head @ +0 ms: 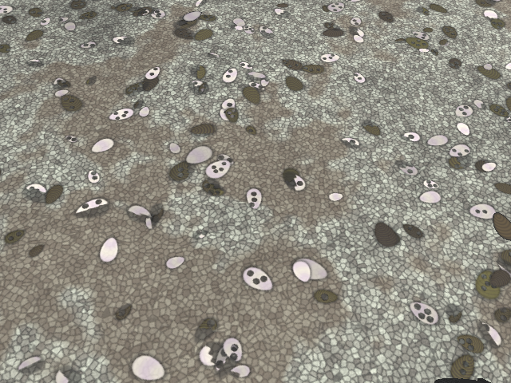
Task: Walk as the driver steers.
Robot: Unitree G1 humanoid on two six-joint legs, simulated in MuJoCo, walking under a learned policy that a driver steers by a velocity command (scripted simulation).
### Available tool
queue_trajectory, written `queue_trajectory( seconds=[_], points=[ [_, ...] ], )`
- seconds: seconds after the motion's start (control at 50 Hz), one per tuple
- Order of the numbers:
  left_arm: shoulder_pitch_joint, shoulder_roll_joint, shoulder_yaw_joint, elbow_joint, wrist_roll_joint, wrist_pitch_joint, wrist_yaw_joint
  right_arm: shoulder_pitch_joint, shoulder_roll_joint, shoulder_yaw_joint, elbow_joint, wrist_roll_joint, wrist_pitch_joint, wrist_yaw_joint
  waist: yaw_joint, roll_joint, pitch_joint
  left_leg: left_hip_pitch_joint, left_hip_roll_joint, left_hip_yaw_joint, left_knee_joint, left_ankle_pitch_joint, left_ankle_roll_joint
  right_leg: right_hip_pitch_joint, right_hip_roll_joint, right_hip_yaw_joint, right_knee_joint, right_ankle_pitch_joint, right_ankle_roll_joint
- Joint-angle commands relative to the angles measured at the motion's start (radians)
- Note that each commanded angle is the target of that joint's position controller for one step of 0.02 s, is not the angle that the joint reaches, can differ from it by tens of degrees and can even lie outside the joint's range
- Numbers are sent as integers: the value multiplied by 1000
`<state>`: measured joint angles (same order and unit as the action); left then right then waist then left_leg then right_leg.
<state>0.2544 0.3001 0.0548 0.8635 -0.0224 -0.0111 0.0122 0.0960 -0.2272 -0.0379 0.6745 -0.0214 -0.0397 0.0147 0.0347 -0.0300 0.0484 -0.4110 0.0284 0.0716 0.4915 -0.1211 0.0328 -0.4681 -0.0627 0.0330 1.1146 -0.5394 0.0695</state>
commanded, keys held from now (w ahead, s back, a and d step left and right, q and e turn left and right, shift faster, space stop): e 1.00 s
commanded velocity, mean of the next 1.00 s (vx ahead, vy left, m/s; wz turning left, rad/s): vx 0.03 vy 0.00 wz -0.53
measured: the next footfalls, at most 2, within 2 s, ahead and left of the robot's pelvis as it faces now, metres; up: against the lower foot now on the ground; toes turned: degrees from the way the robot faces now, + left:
right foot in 0.28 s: +0.07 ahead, -0.14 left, +0.00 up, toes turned -14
left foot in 0.80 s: +0.15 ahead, +0.07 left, +0.00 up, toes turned -33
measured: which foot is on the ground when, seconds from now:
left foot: down 0.00-0.28, up 0.30-0.78, down 0.80-1.00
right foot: up 0.00-0.26, down 0.28-0.80, up 0.82-1.00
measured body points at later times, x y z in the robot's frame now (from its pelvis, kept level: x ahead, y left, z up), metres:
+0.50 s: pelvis +0.03 -0.05 +0.01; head +0.06 -0.09 +0.46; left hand +0.23 +0.19 -0.07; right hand +0.11 -0.37 -0.11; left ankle +0.08 +0.11 -0.65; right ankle +0.03 -0.13 -0.73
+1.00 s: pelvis +0.06 -0.01 +0.01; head +0.10 -0.02 +0.46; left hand +0.34 +0.15 -0.09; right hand +0.02 -0.32 -0.08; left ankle +0.12 +0.09 -0.73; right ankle -0.03 -0.12 -0.65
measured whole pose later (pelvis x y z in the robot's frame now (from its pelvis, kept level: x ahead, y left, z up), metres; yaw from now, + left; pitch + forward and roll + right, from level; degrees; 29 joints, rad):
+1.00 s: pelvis +0.06 -0.01 +0.01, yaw -35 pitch +2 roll +0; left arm 0.21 0.36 0.11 0.63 -0.02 0.06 0.02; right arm 0.13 -0.26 -0.07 0.77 -0.01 0.00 -0.04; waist 0.00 -0.05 0.04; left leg -0.23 0.02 0.03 0.43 -0.23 0.01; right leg -0.54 0.03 0.08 1.11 -0.40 0.09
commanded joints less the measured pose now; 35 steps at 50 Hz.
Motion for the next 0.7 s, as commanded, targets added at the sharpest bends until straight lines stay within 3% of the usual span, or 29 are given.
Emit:
queue_trajectory(
  seconds=[0.02, 0.08, 0.14, 0.18, 0.22, 0.26, 0.28, 0.3, 0.32, 0.34, 0.36, 0.38, 0.4, 0.44, 0.54, 0.62, 0.7],
  points=[
    [128, 60, 30, -40, 8, 44, 28, -38, -148, -49, -33, -13, -13, -14, 29, 182, -158, 79, 259, -133, -235, 264, 214, 19, -20, -17, 41, 104, 26],
    [58, 53, 33, -86, 15, 55, 30, -38, -154, -54, -6, -6, -13, -37, 11, 165, -140, 91, 279, -85, -257, 141, 210, -5, -44, -14, -67, 190, 7],
    [-5, 50, 30, -127, 17, 57, 11, -34, -177, -63, 17, 3, 3, -55, -9, 161, -144, 122, 297, -57, -255, 78, 204, 30, -45, -37, -194, 228, -16],
    [-24, 62, 34, -148, 16, 61, -2, -28, -193, -69, 32, 13, 15, -56, -16, 163, -144, 153, 316, -50, -235, 68, 193, 56, -36, -57, -259, 214, -33],
    [-21, 68, 40, -162, 17, 65, -15, -31, -207, -74, 45, 29, 25, -53, -9, 161, -139, 183, 325, -41, -192, 61, 167, 96, -22, -81, -356, 211, -61],
    [35, 71, 49, -148, 23, 63, -22, -27, -195, -73, 64, 47, 37, -53, 18, 125, -138, 167, 281, 5, -82, -9, 98, 207, 28, -119, -538, 313, -109],
    [61, 114, 64, -144, 31, 59, -16, 26, -158, -67, 88, 43, 45, -51, 11, 16, -105, 107, 212, 65, 68, -109, 24, 260, 9, -36, -667, 453, -150],
    [63, 237, 90, -173, 30, 55, 5, 49, -104, -53, 69, 1, 49, -45, -36, -298, -79, -143, 65, 159, 393, -426, -87, 368, -235, 311, -738, 802, -256],
    [66, 268, 88, -199, 59, 35, -4, -59, -130, -59, 22, -2, 47, -53, 17, -298, -93, -278, -39, -14, 599, -572, -102, 318, -330, 493, -799, 791, -418],
    [54, 236, 81, -203, 68, 11, -14, -97, -160, -68, 19, 15, 49, -57, 25, -184, -109, -302, -23, -96, 684, -513, -82, 317, -291, 437, -812, 709, -406],
    [2, 213, 76, -210, 50, -3, -12, -79, -165, -74, 29, 24, 51, -62, -8, -133, -104, -316, -7, -123, 687, -412, -65, 323, -240, 365, -801, 659, -348],
    [-49, 175, 66, -222, 29, -4, -6, -55, -169, -79, 55, 17, 54, -70, -29, -84, -116, -312, 7, -137, 672, -342, -64, 328, -205, 319, -787, 626, -299],
    [-81, 154, 57, -232, 15, 0, 3, -45, -177, -84, 60, 10, 55, -75, -44, -93, -123, -288, 7, -140, 667, -293, -69, 313, -187, 290, -782, 647, -280],
    [-69, 136, 49, -242, 20, 4, 15, -31, -161, -83, 65, 14, 49, -71, -49, -91, -163, -248, -14, -141, 668, -229, -77, 330, -160, 268, -773, 704, -278],
    [-32, 162, 61, -256, 13, 16, 33, -68, -129, -68, 56, 23, 38, -65, -19, -97, -164, -230, -35, -163, 430, -188, -108, 392, -138, 304, -761, 622, -282],
    [-48, 178, 69, -277, 17, 30, 30, -71, -137, -66, 58, 28, 29, -50, -10, -121, -138, -122, -54, -164, 294, -211, -115, 311, -122, 363, -760, 532, -296],
    [-76, 177, 70, -298, 13, 39, 20, -46, -153, -68, 59, 35, 11, -34, -12, -136, -151, -34, -73, -170, 179, -243, -99, 312, -109, 443, -726, 616, -296]
  ],
)
Keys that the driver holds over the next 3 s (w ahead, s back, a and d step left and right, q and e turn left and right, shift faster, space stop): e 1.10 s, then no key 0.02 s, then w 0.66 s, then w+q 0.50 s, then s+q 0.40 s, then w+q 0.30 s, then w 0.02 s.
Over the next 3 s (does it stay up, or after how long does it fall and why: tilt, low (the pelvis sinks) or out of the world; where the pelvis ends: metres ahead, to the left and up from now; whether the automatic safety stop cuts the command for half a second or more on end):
stays up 0.57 -0.49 0.00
